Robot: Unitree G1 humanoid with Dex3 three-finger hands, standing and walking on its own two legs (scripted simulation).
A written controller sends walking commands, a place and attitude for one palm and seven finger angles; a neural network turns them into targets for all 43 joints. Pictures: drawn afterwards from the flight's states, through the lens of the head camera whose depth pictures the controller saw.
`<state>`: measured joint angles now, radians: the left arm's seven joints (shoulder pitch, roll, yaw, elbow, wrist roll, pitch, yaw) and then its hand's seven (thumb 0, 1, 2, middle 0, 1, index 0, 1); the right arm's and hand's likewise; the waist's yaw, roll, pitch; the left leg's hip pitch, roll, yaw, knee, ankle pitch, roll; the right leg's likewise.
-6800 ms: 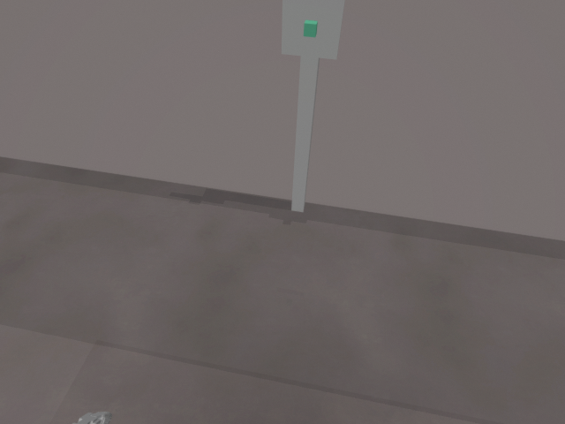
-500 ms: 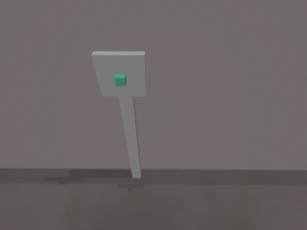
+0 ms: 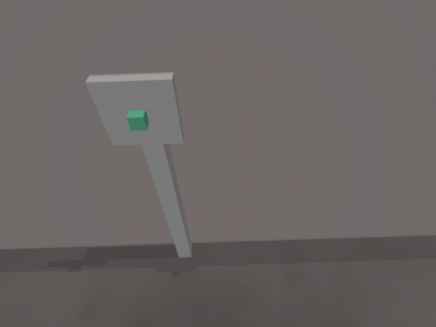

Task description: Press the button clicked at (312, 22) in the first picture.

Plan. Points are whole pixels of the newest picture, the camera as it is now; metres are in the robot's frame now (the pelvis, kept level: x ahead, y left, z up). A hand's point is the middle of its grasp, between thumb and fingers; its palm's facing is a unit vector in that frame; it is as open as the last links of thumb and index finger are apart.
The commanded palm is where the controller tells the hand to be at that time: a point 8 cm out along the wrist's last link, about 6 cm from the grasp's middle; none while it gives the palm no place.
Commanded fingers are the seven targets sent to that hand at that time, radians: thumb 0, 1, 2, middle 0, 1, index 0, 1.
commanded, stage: come to a stop and stand still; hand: left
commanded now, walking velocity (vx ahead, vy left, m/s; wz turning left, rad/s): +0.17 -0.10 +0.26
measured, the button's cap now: (138, 119) +0.52 +0.21 +0.11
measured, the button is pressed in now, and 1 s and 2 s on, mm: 0 0 0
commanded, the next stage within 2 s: look again from close up in 1.58 s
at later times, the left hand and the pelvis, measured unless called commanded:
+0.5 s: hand out of the picture +0.04 +0.15 -0.16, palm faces +0.12 -0.96 -0.24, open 7.3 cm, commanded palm none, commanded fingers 0.00 0.90 0.90 -0.20 -0.30 -0.20 -0.30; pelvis +0.04 -0.03 +0.00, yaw +1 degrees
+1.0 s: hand out of the picture +0.01 +0.12 -0.15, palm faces +0.08 -0.98 -0.20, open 7.3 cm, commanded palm none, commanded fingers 0.00 0.90 0.90 -0.20 -0.30 -0.20 -0.30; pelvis +0.01 -0.06 +0.02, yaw +2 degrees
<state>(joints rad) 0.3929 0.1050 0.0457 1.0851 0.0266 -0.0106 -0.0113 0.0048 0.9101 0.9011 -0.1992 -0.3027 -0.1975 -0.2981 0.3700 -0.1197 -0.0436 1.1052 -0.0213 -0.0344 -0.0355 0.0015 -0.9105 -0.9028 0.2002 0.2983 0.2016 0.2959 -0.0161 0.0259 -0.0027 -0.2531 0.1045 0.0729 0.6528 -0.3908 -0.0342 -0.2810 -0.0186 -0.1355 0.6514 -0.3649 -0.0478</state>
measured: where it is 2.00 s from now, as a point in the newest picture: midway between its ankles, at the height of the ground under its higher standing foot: outside the picture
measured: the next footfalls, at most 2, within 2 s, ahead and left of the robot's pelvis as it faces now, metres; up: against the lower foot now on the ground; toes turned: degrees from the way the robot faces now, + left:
left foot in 0.28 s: +0.16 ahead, +0.10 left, +0.00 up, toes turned +9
right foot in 0.52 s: +0.07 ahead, -0.14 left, +0.00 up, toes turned -1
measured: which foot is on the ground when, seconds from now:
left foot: up 0.00-0.26, down 0.28-0.54, up 0.56-0.74, down 0.76-1.00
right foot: down 0.00-0.30, up 0.32-0.50, down 0.52-1.00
